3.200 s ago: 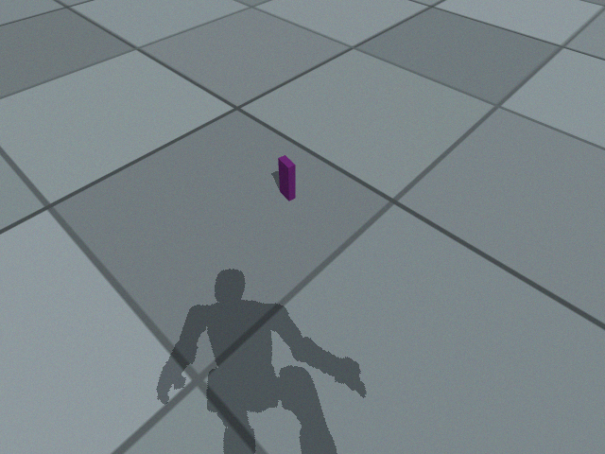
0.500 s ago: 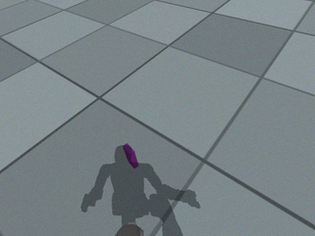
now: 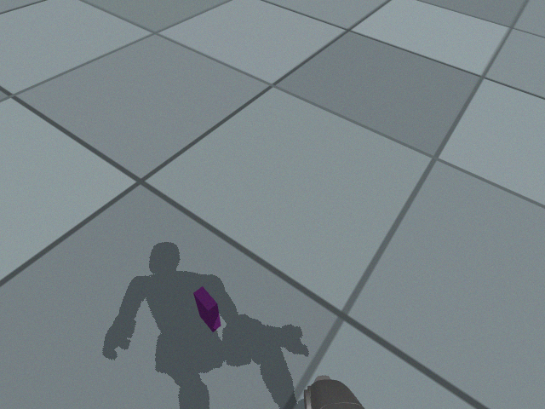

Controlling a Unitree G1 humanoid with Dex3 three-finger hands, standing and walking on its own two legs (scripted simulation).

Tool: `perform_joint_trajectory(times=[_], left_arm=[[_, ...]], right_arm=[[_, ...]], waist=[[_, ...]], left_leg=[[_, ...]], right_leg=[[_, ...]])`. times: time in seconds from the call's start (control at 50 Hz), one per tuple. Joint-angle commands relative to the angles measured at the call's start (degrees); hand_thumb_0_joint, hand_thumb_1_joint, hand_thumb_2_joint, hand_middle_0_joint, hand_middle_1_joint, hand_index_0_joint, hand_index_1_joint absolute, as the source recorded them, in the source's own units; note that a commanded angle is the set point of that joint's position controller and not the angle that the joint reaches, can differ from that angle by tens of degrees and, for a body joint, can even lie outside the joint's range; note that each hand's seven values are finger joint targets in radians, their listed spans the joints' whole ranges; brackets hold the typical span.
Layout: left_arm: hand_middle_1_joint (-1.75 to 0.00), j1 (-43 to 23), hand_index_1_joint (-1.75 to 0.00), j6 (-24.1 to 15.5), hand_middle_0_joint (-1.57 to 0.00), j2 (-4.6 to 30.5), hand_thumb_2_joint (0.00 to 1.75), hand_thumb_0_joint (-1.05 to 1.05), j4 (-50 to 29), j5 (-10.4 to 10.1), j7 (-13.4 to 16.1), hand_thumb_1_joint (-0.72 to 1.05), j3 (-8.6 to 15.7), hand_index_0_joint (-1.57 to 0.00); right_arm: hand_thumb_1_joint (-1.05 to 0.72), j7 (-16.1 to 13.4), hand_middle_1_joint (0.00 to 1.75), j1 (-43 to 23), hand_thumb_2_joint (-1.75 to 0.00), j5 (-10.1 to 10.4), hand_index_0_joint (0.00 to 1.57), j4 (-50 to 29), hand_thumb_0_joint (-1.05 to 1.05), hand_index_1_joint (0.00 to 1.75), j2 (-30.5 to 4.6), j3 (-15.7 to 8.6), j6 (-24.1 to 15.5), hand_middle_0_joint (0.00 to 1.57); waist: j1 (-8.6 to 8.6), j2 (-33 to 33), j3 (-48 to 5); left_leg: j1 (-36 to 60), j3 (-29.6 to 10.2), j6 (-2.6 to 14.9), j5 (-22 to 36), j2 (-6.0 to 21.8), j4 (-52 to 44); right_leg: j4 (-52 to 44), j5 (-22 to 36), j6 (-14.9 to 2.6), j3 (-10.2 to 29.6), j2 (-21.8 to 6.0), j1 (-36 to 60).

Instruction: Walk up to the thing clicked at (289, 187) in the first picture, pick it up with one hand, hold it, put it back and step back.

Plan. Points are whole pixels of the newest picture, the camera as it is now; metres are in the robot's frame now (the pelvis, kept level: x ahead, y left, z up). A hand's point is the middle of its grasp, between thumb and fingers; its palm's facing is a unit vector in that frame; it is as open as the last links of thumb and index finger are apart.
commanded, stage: walk up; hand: left
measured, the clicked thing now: (207, 310) +0.53 +0.17 -0.67
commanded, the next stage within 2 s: none
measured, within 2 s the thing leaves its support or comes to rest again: neither
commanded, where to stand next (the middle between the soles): +0.22 -0.03 m, yaw -1 degrees
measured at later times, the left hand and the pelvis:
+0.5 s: hand (113, 390) +0.19 +0.24 -0.14, palm faces -0.04 -0.92 -0.40, open 7.4 cm; pelvis +0.12 -0.02 -0.01, yaw -1 degrees
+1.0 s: hand out of the picture +0.15 +0.25 -0.16, palm faces -0.01 -0.94 -0.35, open 7.3 cm; pelvis +0.12 -0.01 -0.01, yaw +0 degrees
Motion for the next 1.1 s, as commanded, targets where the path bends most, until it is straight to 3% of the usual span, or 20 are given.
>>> perform_joint_trajectory(times=[0.0,0.08,0.12,0.14,0.16,0.18,0.2,0.28,0.38,0.46,0.52,0.56,0.58,0.6,0.68,0.76,0.8,0.84,0.88,1.08], left_arm=[[-0.3,-3.63,-0.3,-1.72,-0.2,7.58,0.9,0.0,-5.72,0.56,0.14,0.9,2.84,-0.2],[-0.3,-1.43,-0.3,-2.68,-0.2,7.41,0.9,0.0,-4.44,0.54,0.22,0.9,3.35,-0.2],[-0.3,5.38,-0.3,-3.25,-0.2,9.14,0.9,0.0,-2.17,0.7,0.99,0.9,4.39,-0.2],[-0.3,9.83,-0.3,-3.75,-0.2,11.97,0.9,0.0,-1.29,1.06,1.59,0.9,5.55,-0.2],[-0.3,10.08,-0.3,-4.09,-0.2,16.43,0.9,0.0,-2.53,1.41,2.33,0.9,6.64,-0.2],[-0.3,7.93,-0.3,-3.74,-0.2,16.95,0.9,0.0,-3.47,0.53,2.39,0.9,6.32,-0.2],[-0.3,5.89,-0.3,-3.38,-0.2,17.12,0.9,0.0,-3.81,-0.06,2.49,0.9,6.07,-0.2],[-0.3,3.17,-0.3,-3.47,-0.2,12.05,0.9,0.0,-4.16,-0.29,3.02,0.9,4.19,-0.2],[-0.3,-2.3,-0.3,-2.68,-0.2,9.89,0.9,0.0,-5.7,1.0,3.48,0.9,2.87,-0.2],[-0.3,-3.57,-0.3,-0.96,-0.2,10.94,0.9,0.0,-4.77,0.56,3.57,0.9,2.68,-0.2],[-0.3,-5.9,-0.3,0.74,-0.2,9.57,0.9,0.0,-4.71,-0.27,3.6,0.9,1.96,-0.2],[-0.3,-2.14,-0.3,1.82,-0.2,5.94,0.9,0.0,-3.26,-1.41,3.63,0.9,1.07,-0.2],[-0.3,-0.39,-0.3,2.57,-0.2,8.47,0.9,0.0,-0.93,-1.36,3.97,0.9,1.69,-0.2],[-0.3,-1.3,-0.3,2.73,-0.2,9.75,0.9,0.0,0.24,-0.85,4.01,0.9,1.96,-0.2],[-0.3,-0.72,-0.3,2.3,-0.2,8.35,0.9,0.0,2.88,-0.69,3.39,0.9,2.12,-0.2],[-0.3,-0.64,-0.3,1.01,-0.2,7.46,0.9,0.0,6.5,0.45,3.94,0.9,1.75,-0.2],[-0.3,-7.12,-0.3,0.53,-0.2,10.16,0.9,0.0,5.39,0.84,3.77,0.9,1.47,-0.2],[-0.3,-10.07,-0.3,0.98,-0.2,9.33,0.9,0.0,5.49,0.63,3.2,0.9,0.85,-0.2],[-0.3,-7.69,-0.3,0.59,-0.2,7.88,0.9,0.0,7.52,0.3,3.12,0.9,0.42,-0.2],[-0.3,-11.18,-0.3,-0.6,-0.2,8.24,0.9,0.0,9.76,0.48,3.09,0.9,0.45,-0.2]], right_arm=[[-0.9,-1.2,0.3,2.75,-0.9,-0.1,0.2,-3.87,0.0,0.3,-16.05,-5.25,-1.19,0.2],[-0.9,-1.03,0.3,0.11,-0.9,-0.35,0.2,-5.56,0.0,0.3,-15.71,-5.0,-0.37,0.2],[-0.9,-1.05,0.3,0.19,-0.9,0.11,0.2,-6.31,0.0,0.3,-13.8,-4.17,-0.01,0.2],[-0.9,-0.93,0.3,2.93,-0.9,0.21,0.2,-6.54,0.0,0.3,-11.05,-3.1,-0.07,0.2],[-0.9,-0.91,0.3,6.42,-0.9,0.25,0.2,-6.87,0.0,0.3,-7.56,-1.6,0.03,0.2],[-0.9,-1.44,0.3,5.68,-0.9,0.04,0.2,-4.85,0.0,0.3,-12.26,-2.64,1.06,0.2],[-0.9,-2.05,0.3,3.74,-0.9,-0.37,0.2,-4.12,0.0,0.3,-15.19,-3.65,1.54,0.2],[-0.9,-1.37,0.3,3.77,-0.9,0.32,0.2,-1.12,0.0,0.3,-12.54,-2.95,1.94,0.2],[-0.9,-1.58,0.3,2.4,-0.9,-0.02,0.2,1.06,0.0,0.3,-10.0,-2.37,2.69,0.2],[-0.9,-2.32,0.3,-1.63,-0.9,-0.04,0.2,2.07,0.0,0.3,-9.84,-2.53,2.26,0.2],[-0.9,-3.08,0.3,-1.13,-0.9,-0.74,0.2,3.49,0.0,0.3,-12.16,-3.22,1.74,0.2],[-0.9,-3.24,0.3,-6.05,-0.9,-1.52,0.2,1.82,0.0,0.3,-17.03,-3.47,1.21,0.2],[-0.9,-3.1,0.3,-9.59,-0.9,-0.59,0.2,1.29,0.0,0.3,-18.89,-3.69,1.27,0.2],[-0.9,-3.09,0.3,-11.28,-0.9,-1.05,0.2,1.77,0.0,0.3,-18.36,-3.77,1.53,0.2],[-0.9,-3.34,0.3,-13.36,-0.9,-1.05,0.2,2.33,0.0,0.3,-15.15,-2.41,1.53,0.2],[-0.9,-2.82,0.3,-13.86,-0.9,-0.32,0.2,3.26,0.0,0.3,-12.81,-1.47,2.58,0.2],[-0.9,-2.68,0.3,-14.33,-0.9,0.34,0.2,4.47,0.0,0.3,-10.91,-0.78,2.81,0.2],[-0.9,-2.58,0.3,-15.8,-0.9,-0.32,0.2,6.08,0.0,0.3,-12.43,-1.38,2.9,0.2],[-0.9,-2.05,0.3,-18.64,-0.9,-0.46,0.2,6.43,0.0,0.3,-12.92,-1.23,2.89,0.2],[-0.9,-1.75,0.3,-17.39,-0.9,-0.15,0.2,11.72,0.0,0.3,-11.21,-0.4,2.17,0.2]], waist=[[-1.42,10.98,-0.51],[0.33,9.15,-3.39],[4.15,3.11,-7.9],[5.75,-4.6,-11.79],[4.67,-14.76,-14.3],[5.28,-8.42,-10.49],[4.9,-6.55,-7.38],[2.35,-4.65,-2.97],[1.1,-5.98,-3.08],[1.97,-6.56,-6.23],[-0.01,-3.17,-6.29],[3.25,11.09,-6.3],[3.33,12.91,-6.85],[2.72,12.68,-6.26],[3.59,15.53,-8.11],[3.6,12.85,-11.57],[0.86,5.53,-8.37],[0.3,5.12,-3.9],[1.63,6.05,-2.11],[0.49,0.21,-4.98]], left_leg=[[2.66,-10.07,9.52,22.3,14.36,-7.67],[-1.33,-8.23,8.3,20.51,13.26,-0.92],[-4.6,-6.14,5.78,19.0,10.5,11.0],[-9.67,-3.57,4.26,11.42,6.75,22.64],[-20.96,-1.46,1.26,-10.73,0.76,32.55],[-25.94,-4.64,0.44,-16.53,-0.93,37.55],[-25.83,-7.14,0.27,-17.92,1.36,40.48],[-22.71,-9.67,-0.56,-8.87,2.79,36.07],[-13.78,-5.59,-3.18,-3.59,2.61,22.26],[-7.74,-3.44,-3.15,3.81,1.14,14.31],[-2.19,-5.66,-0.88,9.99,1.84,6.0],[-8.23,-27.35,5.23,6.41,17.03,-4.42],[-12.31,-30.0,10.67,2.49,20.4,-5.22],[-14.88,-30.27,11.19,0.25,19.43,-5.69],[-9.84,-19.55,7.07,5.88,13.02,-0.91],[-8.89,-16.21,3.49,8.94,10.99,4.38],[-8.99,-13.02,0.47,-3.55,6.77,1.26],[-4.39,-14.72,0.2,-12.03,7.11,-1.26],[-8.85,-16.22,1.01,-14.76,8.5,-2.8],[-2.8,-11.61,-1.04,-0.03,5.95,-2.91]], right_leg=[[-8.73,2.15,-0.42,-2.83,-0.96,-2.09],[-18.23,4.52,-1.36,-4.7,1.54,11.09],[-23.79,6.23,-2.65,-4.5,3.32,23.95],[-26.85,2.17,-3.97,0.39,-0.23,32.33],[-29.63,0.17,-8.27,22.41,-14.62,39.09],[-34.39,-5.51,-13.44,32.59,-20.4,35.12],[-34.58,-7.88,-16.56,34.11,-21.3,29.59],[-32.61,10.6,-10.42,12.52,-11.05,21.17],[-30.09,19.69,-11.11,1.49,-7.46,11.65],[-22.55,24.85,-10.44,1.8,-8.15,11.47],[-17.26,10.55,-7.16,3.46,-7.2,5.69],[-7.42,-9.58,-1.87,-1.86,2.99,6.38],[-2.75,-17.27,-1.65,-0.82,3.25,11.5],[-0.58,-19.57,-1.56,0.63,2.45,12.37],[-7.87,-13.69,-1.75,-0.57,2.31,11.66],[-24.5,-3.23,-1.37,-0.5,2.34,21.5],[-25.95,-7.02,-3.0,6.69,-2.27,14.86],[-27.77,-17.25,-2.59,5.6,-1.71,5.75],[-29.2,-16.81,-2.44,4.14,-0.73,8.82],[-35.35,-6.85,-1.91,5.41,-3.25,13.2]])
